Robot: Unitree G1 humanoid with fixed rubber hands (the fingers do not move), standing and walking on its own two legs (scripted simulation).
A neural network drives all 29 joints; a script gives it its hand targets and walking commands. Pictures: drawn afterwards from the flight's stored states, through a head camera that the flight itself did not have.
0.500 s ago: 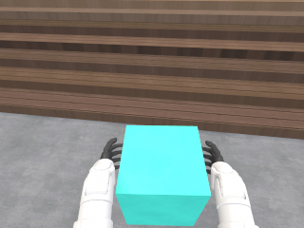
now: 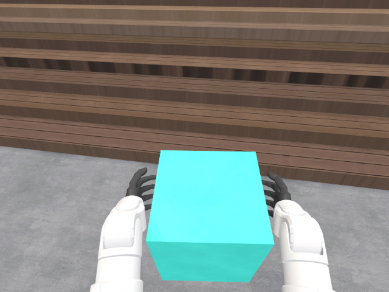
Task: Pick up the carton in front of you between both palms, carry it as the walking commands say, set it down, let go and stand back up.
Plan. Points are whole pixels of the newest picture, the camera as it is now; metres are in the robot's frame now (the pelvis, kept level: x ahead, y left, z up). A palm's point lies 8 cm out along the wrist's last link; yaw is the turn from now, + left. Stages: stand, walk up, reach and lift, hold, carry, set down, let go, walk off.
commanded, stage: carry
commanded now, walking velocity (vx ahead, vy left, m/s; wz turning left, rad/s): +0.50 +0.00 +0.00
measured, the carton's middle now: (206, 219) +0.31 +0.00 +0.01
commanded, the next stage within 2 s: none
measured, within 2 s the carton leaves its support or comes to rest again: neither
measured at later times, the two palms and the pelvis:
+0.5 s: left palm (138, 147) +0.46 +0.18 +0.09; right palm (252, 147) +0.47 -0.12 +0.09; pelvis +0.22 +0.02 -0.01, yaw -2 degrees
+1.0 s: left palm (170, 100) +0.75 +0.13 +0.08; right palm (251, 100) +0.77 -0.17 +0.07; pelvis +0.52 -0.04 +0.00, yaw +3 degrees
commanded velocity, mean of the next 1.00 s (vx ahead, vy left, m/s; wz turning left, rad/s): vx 0.50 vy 0.00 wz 0.00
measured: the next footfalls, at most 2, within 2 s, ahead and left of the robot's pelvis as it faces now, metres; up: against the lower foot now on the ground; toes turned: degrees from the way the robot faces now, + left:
left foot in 0.44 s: +0.30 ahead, +0.11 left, +0.00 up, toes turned +10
right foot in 0.86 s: +0.63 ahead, -0.11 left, +0.00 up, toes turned -14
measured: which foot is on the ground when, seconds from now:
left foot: down 0.00-0.26, up 0.28-0.42, down 0.44-0.86, up 0.88-1.00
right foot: down 0.00-0.46, up 0.48-0.84, down 0.86-1.00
